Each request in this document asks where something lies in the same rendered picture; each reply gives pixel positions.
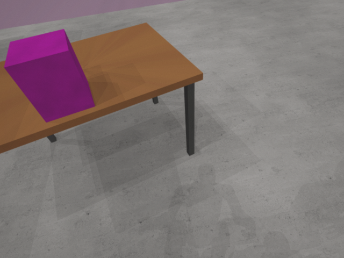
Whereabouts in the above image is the carton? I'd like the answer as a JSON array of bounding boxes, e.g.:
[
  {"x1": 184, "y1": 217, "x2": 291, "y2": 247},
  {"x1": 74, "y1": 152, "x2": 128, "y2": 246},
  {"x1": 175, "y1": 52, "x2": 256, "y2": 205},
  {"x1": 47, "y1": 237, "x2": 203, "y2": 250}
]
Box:
[{"x1": 4, "y1": 29, "x2": 95, "y2": 122}]

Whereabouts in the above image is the table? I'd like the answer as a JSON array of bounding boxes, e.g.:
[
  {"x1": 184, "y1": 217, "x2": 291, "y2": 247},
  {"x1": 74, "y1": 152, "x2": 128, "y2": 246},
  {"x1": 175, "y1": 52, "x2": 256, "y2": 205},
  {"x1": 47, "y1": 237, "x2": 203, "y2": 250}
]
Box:
[{"x1": 0, "y1": 23, "x2": 203, "y2": 156}]

